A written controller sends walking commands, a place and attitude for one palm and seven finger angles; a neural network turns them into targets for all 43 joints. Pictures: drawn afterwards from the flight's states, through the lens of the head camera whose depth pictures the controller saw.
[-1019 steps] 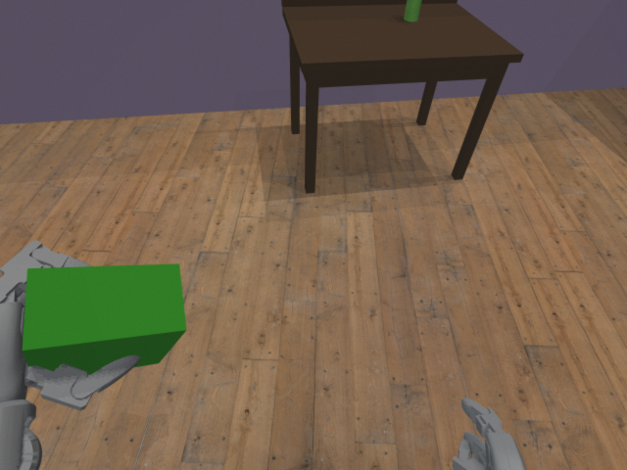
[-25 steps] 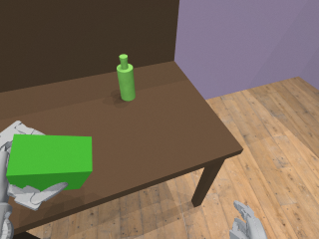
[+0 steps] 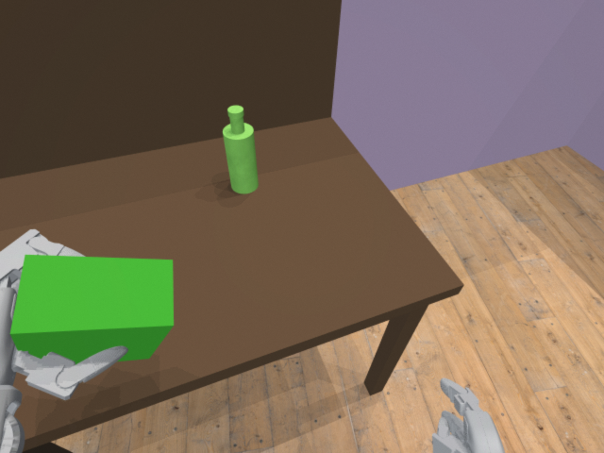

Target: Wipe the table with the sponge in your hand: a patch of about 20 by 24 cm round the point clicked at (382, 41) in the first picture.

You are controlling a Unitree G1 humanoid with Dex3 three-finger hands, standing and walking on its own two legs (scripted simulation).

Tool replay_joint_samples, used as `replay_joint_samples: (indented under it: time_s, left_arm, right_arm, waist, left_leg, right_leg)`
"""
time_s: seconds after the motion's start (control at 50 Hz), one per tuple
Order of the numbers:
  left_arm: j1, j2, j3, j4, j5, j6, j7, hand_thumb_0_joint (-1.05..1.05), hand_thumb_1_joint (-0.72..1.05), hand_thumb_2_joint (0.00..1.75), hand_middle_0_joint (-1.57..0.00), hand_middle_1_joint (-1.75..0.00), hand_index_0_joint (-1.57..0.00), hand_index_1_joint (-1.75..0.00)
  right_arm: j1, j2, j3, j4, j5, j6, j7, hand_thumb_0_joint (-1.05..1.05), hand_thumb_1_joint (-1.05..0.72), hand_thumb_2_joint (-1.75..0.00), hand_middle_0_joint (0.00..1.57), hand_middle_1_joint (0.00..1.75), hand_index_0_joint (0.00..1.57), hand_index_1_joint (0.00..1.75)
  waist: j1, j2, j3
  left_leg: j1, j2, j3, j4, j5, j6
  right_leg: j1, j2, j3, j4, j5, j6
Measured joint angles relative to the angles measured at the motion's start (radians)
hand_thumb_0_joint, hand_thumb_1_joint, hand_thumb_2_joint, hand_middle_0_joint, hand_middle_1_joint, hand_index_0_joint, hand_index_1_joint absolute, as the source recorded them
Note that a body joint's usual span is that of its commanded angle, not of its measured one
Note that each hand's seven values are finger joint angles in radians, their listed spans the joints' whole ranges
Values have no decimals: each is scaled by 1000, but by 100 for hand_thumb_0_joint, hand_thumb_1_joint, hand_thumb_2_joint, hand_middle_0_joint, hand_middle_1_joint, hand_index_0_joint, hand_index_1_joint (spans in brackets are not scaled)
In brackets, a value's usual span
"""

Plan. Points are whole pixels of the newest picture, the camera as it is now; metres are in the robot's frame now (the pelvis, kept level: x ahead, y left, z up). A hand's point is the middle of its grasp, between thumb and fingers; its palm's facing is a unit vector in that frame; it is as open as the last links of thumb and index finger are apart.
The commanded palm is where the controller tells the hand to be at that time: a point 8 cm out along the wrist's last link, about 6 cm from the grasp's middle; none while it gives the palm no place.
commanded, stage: shuffle to correct the standing spot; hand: left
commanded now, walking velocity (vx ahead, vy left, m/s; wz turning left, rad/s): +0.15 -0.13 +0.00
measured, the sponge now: (119, 315) +0.23 +0.20 +0.14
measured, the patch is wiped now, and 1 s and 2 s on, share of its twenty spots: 0.00 0.00 0.00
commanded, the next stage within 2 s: come to a stop and stand still in 0.72 s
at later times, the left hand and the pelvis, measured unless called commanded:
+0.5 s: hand (65, 318) +0.21 +0.24 +0.16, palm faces +0.33 -0.86 -0.38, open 10.7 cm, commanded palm +0.16 +0.28 +0.18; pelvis +0.00 +0.00 +0.00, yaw +0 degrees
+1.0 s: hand (30, 274) +0.25 +0.28 +0.18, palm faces +0.43 -0.82 -0.37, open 10.7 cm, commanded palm +0.16 +0.28 +0.18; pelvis -0.01 +0.01 +0.00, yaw -3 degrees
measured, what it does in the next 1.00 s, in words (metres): stands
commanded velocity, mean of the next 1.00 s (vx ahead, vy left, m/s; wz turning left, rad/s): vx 0.13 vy -0.09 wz -0.02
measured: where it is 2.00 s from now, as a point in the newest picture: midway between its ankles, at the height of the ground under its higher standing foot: outside the picture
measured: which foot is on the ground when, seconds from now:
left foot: down 0.00-1.00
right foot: down 0.00-1.00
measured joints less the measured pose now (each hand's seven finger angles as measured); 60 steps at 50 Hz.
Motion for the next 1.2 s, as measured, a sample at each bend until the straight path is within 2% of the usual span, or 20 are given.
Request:
replay_joint_samples:
  time_s: [0.32, 0.5, 0.86, 0.9, 0.94, 0.96, 1.02, 1.08, 1.1, 1.14, 1.2]
  left_arm:
    - [-1, -13, -5, 9, -3, 12, 4, -1, -54, 103, -66, -136, -67, -135]
    - [7, 3, 4, -6, -2, 2, 4, -1, -54, 103, -66, -136, -67, -135]
    - [0, -9, -1, 3, 1, 10, 8, -1, -54, 103, -66, -136, -67, -135]
    - [-135, 68, 21, 64, 51, -9, -37, -1, -54, 103, -67, -136, -67, -135]
    - [-252, 98, 60, 160, 51, -51, -36, -1, -54, 103, -67, -136, -67, -135]
    - [-273, 85, 77, 180, 43, -57, -25, -1, -54, 103, -67, -136, -67, -135]
    - [-231, 19, 82, 138, 23, -78, 6, -1, -54, 103, -67, -136, -67, -135]
    - [-134, -11, 36, 69, 22, -104, 0, -1, -54, 103, -66, -136, -67, -135]
    - [-106, -11, 20, 51, 29, -110, -6, -1, -54, 103, -66, -136, -67, -135]
    - [-68, 6, 2, 25, 43, -121, -19, -1, -54, 103, -67, -136, -67, -135]
    - [-47, 50, 18, 11, 45, -135, -29, -1, -54, 103, -67, -136, -67, -135]
  right_arm:
    - [2, -8, -5, 4, 0, 6, 0, 1, -90, -90, 20, 30, 20, 30]
    - [3, -4, -4, 1, 0, 5, 0, 1, -90, -90, 20, 30, 20, 30]
    - [0, 2, 3, 4, -3, 5, -2, 1, -90, -90, 20, 30, 20, 30]
    - [24, 11, -22, 8, -11, -34, -6, 1, -90, -90, 20, 30, 20, 30]
    - [22, 4, -24, 16, -9, -46, 9, 1, -90, -90, 20, 30, 20, 30]
    - [19, -5, -23, 12, -7, -49, 23, 1, -90, -90, 20, 30, 20, 30]
    - [13, -31, -26, -4, -8, -68, 50, 1, -90, -90, 20, 30, 20, 30]
    - [8, -15, -30, 1, -12, -73, 54, 1, -90, -90, 20, 30, 20, 30]
    - [12, -10, -30, -6, -16, -75, 52, 1, -90, -90, 20, 30, 20, 30]
    - [19, -3, -28, -16, -21, -83, 46, 1, -90, -90, 20, 30, 20, 30]
    - [24, 5, -19, -15, -20, -88, 37, 1, -90, -90, 20, 30, 20, 30]
  waist:
    - [2, -1, -1]
    - [-5, -2, 0]
    - [5, 0, -1]
    - [55, -13, 19]
    - [88, -27, 37]
    - [87, -25, 46]
    - [56, -5, 65]
    - [28, -55, 72]
    - [21, -65, 70]
    - [13, -75, 71]
    - [8, -60, 75]
  left_leg:
    - [-8, 7, -5, 18, -7, 2]
    - [-7, 1, -5, 10, 0, 2]
    - [-6, 2, 3, 5, -1, 3]
    - [-35, 13, 24, 66, -4, 29]
    - [-64, -2, 38, 158, -45, 46]
    - [-64, -13, 49, 167, -61, 52]
    - [-10, -41, 74, 49, -8, 71]
    - [23, -79, 102, -3, -10, 99]
    - [23, -89, 106, -12, -3, 105]
    - [17, -103, 104, -20, 6, 110]
    - [3, -102, 81, -19, 12, 110]
  right_leg:
    - [0, 7, -4, 1, 2, -3]
    - [0, 2, -4, -4, 6, 2]
    - [-2, 2, 4, -7, 8, 4]
    - [-8, 7, 4, -4, 11, 5]
    - [-18, 11, 20, 2, 16, -3]
    - [-16, 13, 29, 0, 21, -4]
    - [-10, 20, 44, 10, 18, 14]
    - [-21, -16, 71, 47, -3, 41]
    - [-29, -27, 72, 57, -8, 50]
    - [-36, -42, 66, 60, -15, 47]
    - [-26, -40, 43, 23, 4, 47]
